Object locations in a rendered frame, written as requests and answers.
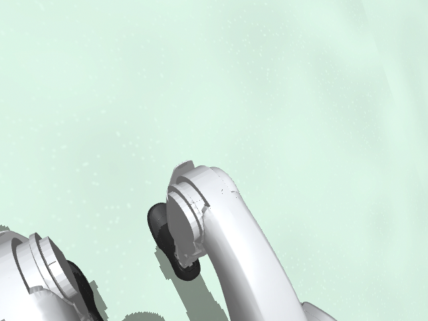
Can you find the right robot foot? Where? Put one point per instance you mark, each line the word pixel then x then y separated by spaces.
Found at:
pixel 157 222

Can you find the left robot foot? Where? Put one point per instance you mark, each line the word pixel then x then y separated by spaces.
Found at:
pixel 85 291

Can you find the right robot hand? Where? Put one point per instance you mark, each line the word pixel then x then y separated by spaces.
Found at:
pixel 313 313

